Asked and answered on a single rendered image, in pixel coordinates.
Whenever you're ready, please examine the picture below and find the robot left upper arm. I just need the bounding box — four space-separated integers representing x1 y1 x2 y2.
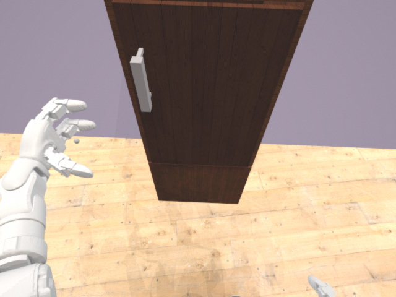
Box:
0 263 57 297

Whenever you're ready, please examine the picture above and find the left robot forearm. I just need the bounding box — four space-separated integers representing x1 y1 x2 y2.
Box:
0 158 50 273

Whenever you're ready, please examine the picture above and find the cupboard door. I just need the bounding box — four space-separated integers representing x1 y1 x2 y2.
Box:
112 0 303 167

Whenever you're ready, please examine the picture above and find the handle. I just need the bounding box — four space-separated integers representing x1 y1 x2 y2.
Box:
130 48 152 112

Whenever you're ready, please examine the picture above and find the robot left hand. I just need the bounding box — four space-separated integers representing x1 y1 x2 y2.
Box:
19 97 96 178

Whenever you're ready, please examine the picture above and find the robot right hand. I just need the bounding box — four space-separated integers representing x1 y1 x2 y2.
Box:
308 275 335 297

